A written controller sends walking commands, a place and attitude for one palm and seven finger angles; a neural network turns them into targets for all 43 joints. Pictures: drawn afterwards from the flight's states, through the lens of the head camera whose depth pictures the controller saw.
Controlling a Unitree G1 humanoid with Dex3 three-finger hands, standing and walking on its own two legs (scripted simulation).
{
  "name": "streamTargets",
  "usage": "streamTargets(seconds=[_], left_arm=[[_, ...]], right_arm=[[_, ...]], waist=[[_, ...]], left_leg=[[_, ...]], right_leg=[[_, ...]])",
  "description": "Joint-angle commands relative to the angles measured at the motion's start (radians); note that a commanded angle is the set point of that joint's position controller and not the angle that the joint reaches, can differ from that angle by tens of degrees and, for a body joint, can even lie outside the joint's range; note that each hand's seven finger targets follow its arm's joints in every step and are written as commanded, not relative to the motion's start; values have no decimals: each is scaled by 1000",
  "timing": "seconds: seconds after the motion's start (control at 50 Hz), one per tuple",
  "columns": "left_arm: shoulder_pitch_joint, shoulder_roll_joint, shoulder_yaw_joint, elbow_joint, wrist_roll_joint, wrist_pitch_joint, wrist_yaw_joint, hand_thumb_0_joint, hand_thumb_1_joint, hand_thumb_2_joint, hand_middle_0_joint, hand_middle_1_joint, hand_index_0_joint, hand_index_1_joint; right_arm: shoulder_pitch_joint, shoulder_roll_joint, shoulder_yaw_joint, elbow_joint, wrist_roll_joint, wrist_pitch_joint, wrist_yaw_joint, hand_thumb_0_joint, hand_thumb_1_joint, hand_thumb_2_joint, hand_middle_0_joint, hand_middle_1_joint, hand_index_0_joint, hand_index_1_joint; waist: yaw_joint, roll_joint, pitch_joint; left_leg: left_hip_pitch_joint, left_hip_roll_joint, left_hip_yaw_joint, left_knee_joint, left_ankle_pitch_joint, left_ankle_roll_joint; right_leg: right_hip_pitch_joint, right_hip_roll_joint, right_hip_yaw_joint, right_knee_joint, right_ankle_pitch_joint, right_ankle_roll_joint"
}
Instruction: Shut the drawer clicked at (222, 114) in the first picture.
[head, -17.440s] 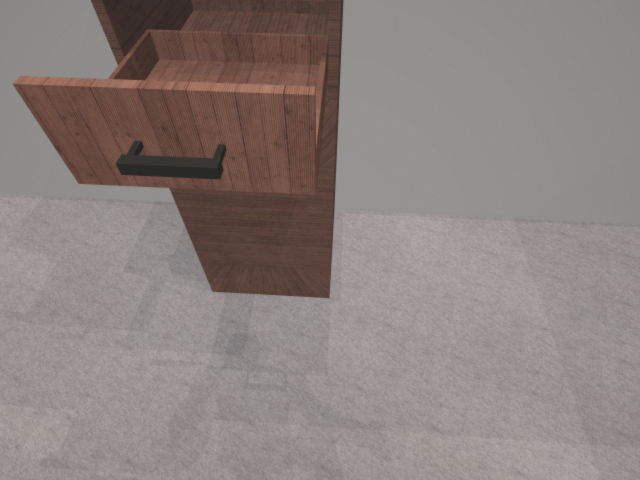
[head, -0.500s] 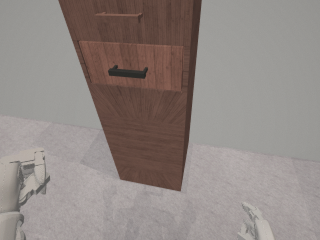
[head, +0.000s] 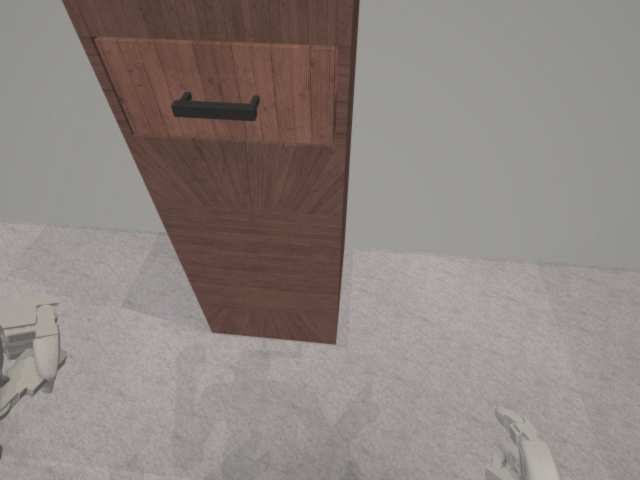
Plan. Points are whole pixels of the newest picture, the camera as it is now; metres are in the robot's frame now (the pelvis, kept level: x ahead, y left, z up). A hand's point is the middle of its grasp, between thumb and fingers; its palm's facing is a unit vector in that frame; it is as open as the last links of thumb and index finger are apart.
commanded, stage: step back with the hand held close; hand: left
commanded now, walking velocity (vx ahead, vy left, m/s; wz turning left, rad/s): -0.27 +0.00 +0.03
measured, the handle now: (217, 104) +0.66 +0.21 +0.14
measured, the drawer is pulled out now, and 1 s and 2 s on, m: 0.00 0.00 0.00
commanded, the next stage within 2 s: stop stepping back and stand still in 0.92 s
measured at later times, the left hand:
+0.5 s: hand (1, 432) +0.13 +0.25 +0.17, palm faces +0.43 -0.78 -0.45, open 3.3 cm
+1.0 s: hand out of the picture +0.04 +0.22 +0.17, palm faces +0.35 -0.81 -0.47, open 3.3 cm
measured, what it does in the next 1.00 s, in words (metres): walks backwards: right foot, then left foot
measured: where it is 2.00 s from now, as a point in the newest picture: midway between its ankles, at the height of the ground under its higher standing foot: outside the picture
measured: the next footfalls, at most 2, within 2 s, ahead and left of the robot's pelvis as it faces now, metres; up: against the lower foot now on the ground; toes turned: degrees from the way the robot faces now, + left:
right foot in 0.62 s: -0.08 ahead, -0.13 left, +0.00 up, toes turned +2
left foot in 0.96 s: -0.09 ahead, +0.09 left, +0.00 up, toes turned +0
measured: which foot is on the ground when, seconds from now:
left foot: down 0.00-0.78, up 0.80-0.94, down 0.96-1.00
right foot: down 0.00-0.44, up 0.46-0.60, down 0.62-0.98, up 1.00-1.00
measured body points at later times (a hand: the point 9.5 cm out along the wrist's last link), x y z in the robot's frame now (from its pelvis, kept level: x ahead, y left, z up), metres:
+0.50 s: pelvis -0.06 +0.00 -0.01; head -0.05 +0.02 +0.44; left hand +0.10 +0.29 +0.19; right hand +0.11 -0.24 -0.08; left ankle -0.01 +0.08 -0.73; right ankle +0.02 -0.12 -0.71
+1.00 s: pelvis -0.16 -0.02 +0.00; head -0.13 +0.01 +0.44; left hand +0.01 +0.27 +0.19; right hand +0.01 -0.27 -0.07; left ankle -0.13 +0.09 -0.74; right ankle -0.12 -0.13 -0.73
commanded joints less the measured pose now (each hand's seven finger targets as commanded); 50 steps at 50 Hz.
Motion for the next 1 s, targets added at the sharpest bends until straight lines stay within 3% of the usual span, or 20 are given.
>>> streamTargets(seconds=[0.0,0.04,0.16,0.26,0.3,0.36,0.42,0.44,0.5,0.62,0.64,0.68,0.72,0.76,0.8,0.84,0.9,0.92,0.96,0.98], left_arm=[[5,148,129,-235,8,-74,26,0,900,900,-1400,-1600,-1400,-1600],[-23,156,140,-264,22,-81,29,0,900,900,-1400,-1600,-1400,-1600],[-73,136,141,-221,48,-92,36,0,900,900,-1400,-1600,-1400,-1600],[-89,157,141,-261,24,-111,30,0,900,900,-1400,-1600,-1400,-1600],[-77,163,139,-276,14,-120,39,0,900,900,-1400,-1600,-1400,-1600],[-38,169,155,-283,10,-128,51,0,900,900,-1400,-1600,-1400,-1600],[-53,148,171,-307,51,-149,59,0,900,900,-1400,-1600,-1400,-1600],[-80,166,171,-309,49,-143,58,0,900,900,-1400,-1600,-1400,-1600],[-20,131,144,-258,30,-142,46,0,900,900,-1400,-1600,-1400,-1600],[-87,141,94,-271,15,-163,15,0,900,900,-1400,-1600,-1400,-1600],[-75,157,110,-292,12,-164,18,0,900,900,-1400,-1600,-1400,-1600],[-13,166,123,-305,-5,-144,11,0,900,900,-1400,-1600,-1400,-1600],[49,197,158,-329,-20,-133,10,0,900,900,-1400,-1600,-1400,-1600],[80,210,173,-301,-36,-118,20,0,900,900,-1400,-1600,-1400,-1600],[49,213,188,-274,-30,-95,34,0,900,900,-1400,-1600,-1400,-1600],[-4,192,161,-269,-13,-87,31,0,900,900,-1400,-1600,-1400,-1600],[-1,182,136,-267,0,-92,33,0,900,900,-1400,-1600,-1400,-1600],[-17,190,128,-304,6,-108,30,0,900,900,-1400,-1600,-1400,-1600],[58,188,134,-258,0,-109,28,0,900,900,-1400,-1600,-1400,-1600],[39,198,132,-334,-8,-118,17,0,900,900,-1400,-1600,-1400,-1600]], right_arm=[[-101,-109,-37,-186,5,-65,-9,0,-900,-900,200,300,200,300],[-108,-116,-38,-194,0,-74,-14,0,-900,-900,200,300,200,300],[-83,-108,-41,-201,-1,-84,-24,0,-900,-900,200,300,200,300],[-64,-91,-39,-189,0,-84,-6,0,-900,-900,200,300,200,300],[-57,-77,-32,-171,-1,-80,-1,0,-900,-900,200,300,200,300],[-72,-86,-28,-175,-5,-78,-13,0,-900,-900,200,300,200,300],[-89,-109,-33,-187,-12,-110,-26,0,-900,-900,200,300,200,300],[-84,-86,-34,-184,-16,-116,-30,0,-900,-900,200,300,200,300],[-68,-81,-46,-157,-16,-143,-18,0,-900,-900,200,300,200,300],[-95,-100,-30,-97,-25,-154,5,0,-900,-900,200,300,200,300],[-93,-91,-33,-97,-22,-149,7,0,-900,-900,200,300,200,300],[-101,-79,-38,-121,-11,-136,12,0,-900,-900,200,300,200,300],[-116,-73,-42,-150,0,-117,14,0,-900,-900,200,300,200,300],[-116,-50,-40,-152,15,-90,8,0,-900,-900,200,300,200,300],[-147,-29,-33,-145,8,-70,1,0,-900,-900,200,300,200,300],[-149,-13,-8,-158,-1,-59,-7,0,-900,-900,200,300,200,300],[-106,-51,-16,-127,-3,-67,-34,0,-900,-900,200,300,200,300],[-112,-81,-31,-142,-1,-79,-38,0,-900,-900,200,300,200,300],[-87,-73,-45,-155,2,-110,-23,0,-900,-900,200,300,200,300],[-95,-79,-41,-159,-19,-130,-18,0,-900,-900,200,300,200,300]], waist=[[21,44,-123],[25,95,-107],[9,11,-43],[-5,-117,-85],[-6,-145,-114],[-4,-37,-101],[1,262,-72],[-1,193,-61],[14,79,-70],[16,144,-167],[20,148,-234],[25,86,-353],[18,-1,-328],[7,-168,-233],[19,-179,-128],[3,-141,-101],[-12,-13,-156],[6,136,-193],[19,189,-260],[20,260,-264]], left_leg=[[-241,154,-205,-141,105,-15],[-358,187,-240,-204,-11,8],[-534,194,-235,-185,-243,54],[-295,72,-161,82,-229,4],[-150,57,-137,177,-179,-15],[-141,100,-190,21,-211,-1],[-556,340,-453,-362,-491,98],[-517,362,-482,-355,-320,106],[-291,322,-330,-209,78,93],[-6,253,-232,-140,483,4],[77,242,-210,-100,626,-2],[169,223,-154,-57,622,-6],[86,170,-110,3,375,-27],[-4,49,-70,236,9,-72],[-193,40,-133,494,-154,-77],[-214,78,-124,323,-127,-80],[-39,80,-78,-131,206,-60],[-33,191,-186,-183,459,-19],[54,328,-307,-146,759,53],[17,367,-356,-187,711,77]], right_leg=[[242,-54,146,79,144,-3],[304,-22,130,158,111,14],[351,-19,172,228,128,16],[73,-164,372,-69,-122,-63],[-57,-210,373,-137,-228,-86],[-84,-137,273,-52,-255,-47],[247,72,102,421,-119,42],[194,75,113,489,-150,41],[87,52,107,343,-280,29],[100,35,90,32,-20,19],[103,16,108,25,126,12],[109,13,110,31,94,24],[90,-48,173,-44,194,3],[-52,-246,339,-193,173,-100],[-83,-321,372,-209,254,-179],[13,-255,271,-116,470,-144],[83,-127,172,28,466,-29],[105,-32,121,108,288,24],[4,41,88,266,-212,31],[-19,43,97,397,-344,31]])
